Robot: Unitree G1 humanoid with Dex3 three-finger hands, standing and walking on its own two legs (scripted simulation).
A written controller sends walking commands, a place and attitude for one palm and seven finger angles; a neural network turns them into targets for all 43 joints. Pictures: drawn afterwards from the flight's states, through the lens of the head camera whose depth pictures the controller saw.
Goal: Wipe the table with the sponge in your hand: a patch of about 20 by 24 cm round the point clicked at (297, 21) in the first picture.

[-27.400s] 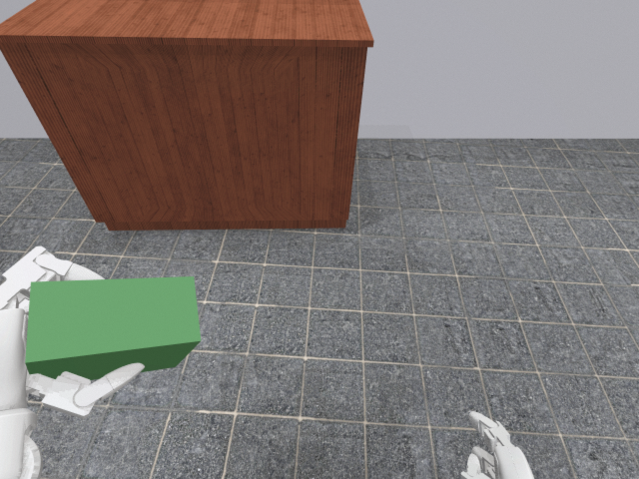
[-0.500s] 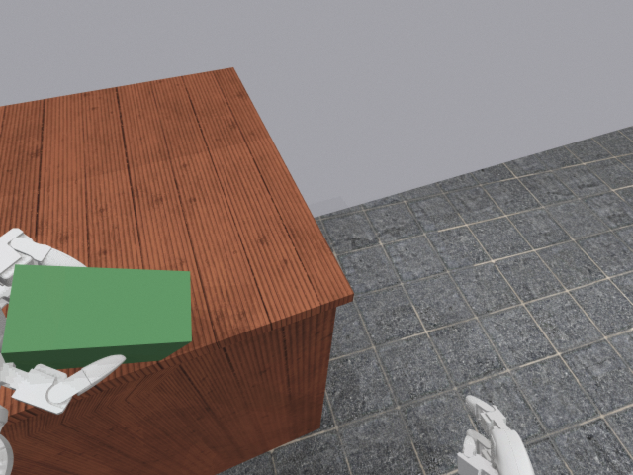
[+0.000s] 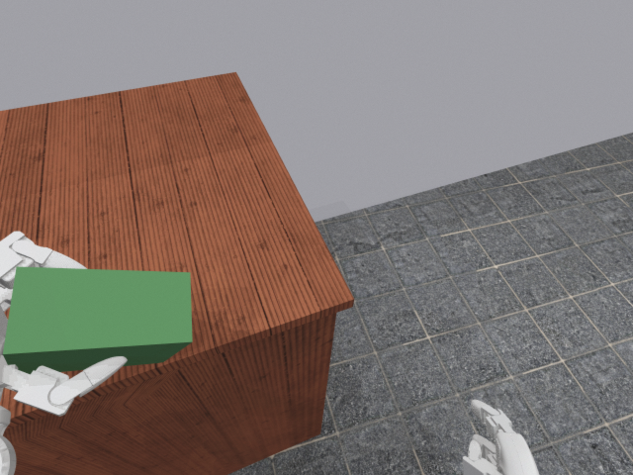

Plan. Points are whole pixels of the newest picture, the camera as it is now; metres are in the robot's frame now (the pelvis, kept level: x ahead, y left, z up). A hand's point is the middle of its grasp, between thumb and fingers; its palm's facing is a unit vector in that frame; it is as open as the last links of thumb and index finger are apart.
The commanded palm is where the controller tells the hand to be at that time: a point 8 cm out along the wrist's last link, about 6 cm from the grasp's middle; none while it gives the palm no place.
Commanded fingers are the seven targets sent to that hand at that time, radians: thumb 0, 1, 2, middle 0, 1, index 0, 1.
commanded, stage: shuffle to correct the standing spot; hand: left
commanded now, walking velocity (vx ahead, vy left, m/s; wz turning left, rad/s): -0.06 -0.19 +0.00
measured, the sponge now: (129, 322) +0.23 +0.20 +0.14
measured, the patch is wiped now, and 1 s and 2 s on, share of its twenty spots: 0.00 0.00 0.00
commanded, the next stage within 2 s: come to a stop and stand still in 0.30 s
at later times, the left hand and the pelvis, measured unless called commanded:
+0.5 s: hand (35, 292) +0.23 +0.26 +0.19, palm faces +0.35 -0.79 -0.50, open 10.5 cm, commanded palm +0.15 +0.28 +0.18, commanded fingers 0.00 0.10 1.30 -1.20 -1.60 -1.20 -1.60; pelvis -0.01 +0.00 +0.00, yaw +0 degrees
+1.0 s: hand out of the picture +0.23 +0.32 +0.16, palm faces +0.38 -0.88 -0.30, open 10.4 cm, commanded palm +0.16 +0.35 +0.18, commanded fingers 0.00 0.10 1.30 -1.20 -1.60 -1.20 -1.60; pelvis -0.01 +0.07 +0.01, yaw -2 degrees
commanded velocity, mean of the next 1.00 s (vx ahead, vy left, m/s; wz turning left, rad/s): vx -0.02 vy -0.08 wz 0.00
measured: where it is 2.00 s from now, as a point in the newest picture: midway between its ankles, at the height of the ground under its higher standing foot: outside the picture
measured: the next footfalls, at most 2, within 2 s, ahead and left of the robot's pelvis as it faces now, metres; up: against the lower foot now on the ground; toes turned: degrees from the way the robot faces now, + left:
none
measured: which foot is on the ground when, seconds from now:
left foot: down 0.00-1.00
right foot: down 0.00-1.00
